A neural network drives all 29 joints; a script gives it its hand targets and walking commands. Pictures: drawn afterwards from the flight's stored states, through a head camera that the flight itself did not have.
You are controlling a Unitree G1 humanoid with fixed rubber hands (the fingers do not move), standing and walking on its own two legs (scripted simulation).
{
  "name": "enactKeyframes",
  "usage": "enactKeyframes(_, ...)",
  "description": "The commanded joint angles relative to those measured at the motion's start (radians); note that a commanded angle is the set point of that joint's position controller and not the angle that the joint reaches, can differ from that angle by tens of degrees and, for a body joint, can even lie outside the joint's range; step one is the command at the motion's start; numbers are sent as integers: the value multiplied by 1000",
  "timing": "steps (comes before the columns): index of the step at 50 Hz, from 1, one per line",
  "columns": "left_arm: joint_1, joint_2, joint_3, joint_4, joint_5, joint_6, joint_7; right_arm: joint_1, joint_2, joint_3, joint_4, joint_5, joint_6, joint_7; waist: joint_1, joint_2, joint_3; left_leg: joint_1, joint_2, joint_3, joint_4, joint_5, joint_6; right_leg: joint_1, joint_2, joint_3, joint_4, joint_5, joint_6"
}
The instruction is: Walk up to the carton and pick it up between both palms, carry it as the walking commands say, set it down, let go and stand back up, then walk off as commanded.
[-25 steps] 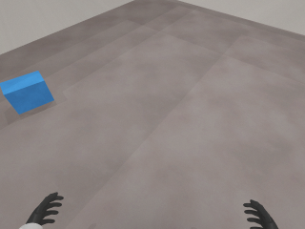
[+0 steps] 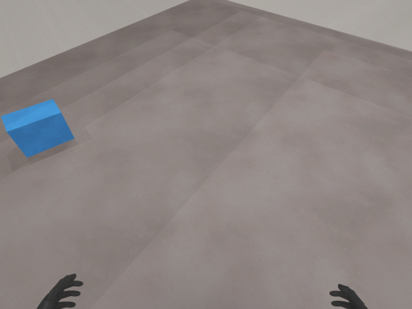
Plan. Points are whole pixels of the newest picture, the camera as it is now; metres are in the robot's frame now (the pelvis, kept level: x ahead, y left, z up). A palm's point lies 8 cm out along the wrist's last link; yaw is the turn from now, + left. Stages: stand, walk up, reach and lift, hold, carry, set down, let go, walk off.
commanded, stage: stand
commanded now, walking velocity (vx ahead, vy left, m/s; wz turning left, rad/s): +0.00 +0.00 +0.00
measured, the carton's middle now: (40, 127) +1.21 +1.09 -0.66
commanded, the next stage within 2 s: walk up in 0.74 s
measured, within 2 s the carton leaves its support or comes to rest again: neither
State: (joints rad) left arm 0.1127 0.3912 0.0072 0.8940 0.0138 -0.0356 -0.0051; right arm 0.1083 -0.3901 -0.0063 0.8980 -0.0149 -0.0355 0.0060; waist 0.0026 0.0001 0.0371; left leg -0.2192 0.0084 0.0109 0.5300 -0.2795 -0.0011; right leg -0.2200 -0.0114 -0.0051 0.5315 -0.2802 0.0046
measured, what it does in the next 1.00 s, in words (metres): stands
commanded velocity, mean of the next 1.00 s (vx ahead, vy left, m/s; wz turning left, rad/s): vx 0.01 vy -0.01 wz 0.04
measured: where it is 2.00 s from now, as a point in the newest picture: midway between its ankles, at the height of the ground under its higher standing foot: outside the picture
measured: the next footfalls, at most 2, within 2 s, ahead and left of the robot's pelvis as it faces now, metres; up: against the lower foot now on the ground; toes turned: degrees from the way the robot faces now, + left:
left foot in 1.50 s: +0.08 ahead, +0.28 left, +0.00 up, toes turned +25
right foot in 1.96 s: +0.46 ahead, +0.20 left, +0.00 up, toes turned +25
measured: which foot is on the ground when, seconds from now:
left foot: down 0.00-1.00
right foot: down 0.00-1.00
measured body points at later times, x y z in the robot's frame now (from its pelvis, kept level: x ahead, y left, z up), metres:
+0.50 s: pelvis +0.00 +0.00 +0.01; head +0.00 +0.00 +0.46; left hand +0.11 +0.31 -0.10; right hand +0.11 -0.32 -0.10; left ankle +0.00 +0.12 -0.73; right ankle +0.00 -0.12 -0.73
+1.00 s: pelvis +0.00 -0.01 +0.01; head +0.02 +0.00 +0.46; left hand +0.12 +0.31 -0.10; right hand +0.10 -0.33 -0.11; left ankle +0.00 +0.12 -0.73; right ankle -0.01 -0.13 -0.72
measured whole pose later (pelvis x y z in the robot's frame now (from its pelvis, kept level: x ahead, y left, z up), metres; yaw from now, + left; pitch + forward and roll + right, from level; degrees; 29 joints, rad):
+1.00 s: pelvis +0.00 -0.01 +0.01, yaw +2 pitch -1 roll +0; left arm 0.06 0.39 0.03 0.97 0.02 0.03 0.01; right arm 0.13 -0.39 -0.05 1.00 -0.02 0.03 0.00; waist -0.02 0.00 0.05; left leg -0.20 0.01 -0.03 0.43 -0.21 -0.01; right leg -0.22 -0.03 -0.05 0.58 -0.35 0.03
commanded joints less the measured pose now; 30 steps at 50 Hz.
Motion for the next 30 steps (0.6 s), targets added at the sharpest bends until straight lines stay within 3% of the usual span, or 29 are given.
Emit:
enactKeyframes(1, -48, 168, 33, -31, -1, -11, 4, -50, -168, -35, -30, 2, -10, -3, 0, 0, -66, 31, 96, -98, -121, 159, 46, 26, -94, 94, -119, 164, -50)
enactKeyframes(30, -68, 180, 22, 104, -2, 0, 8, -67, -177, -29, 107, 2, 2, -7, -1, 0, -49, 87, 115, -97, -230, 162, 28, 80, -112, 97, -230, 166, -33)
